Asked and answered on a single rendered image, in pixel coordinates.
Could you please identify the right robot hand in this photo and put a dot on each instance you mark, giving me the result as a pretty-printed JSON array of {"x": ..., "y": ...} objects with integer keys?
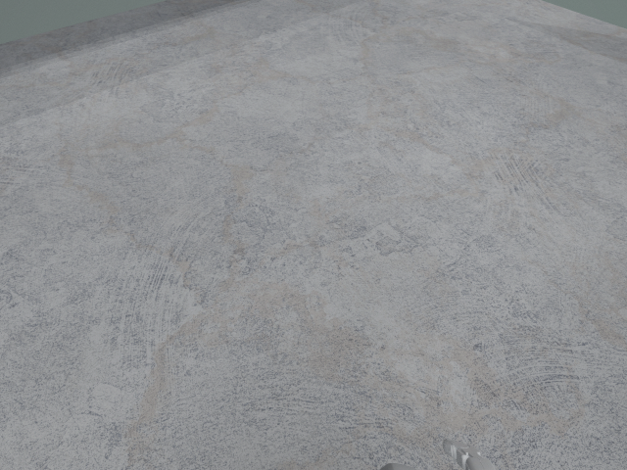
[{"x": 467, "y": 456}]

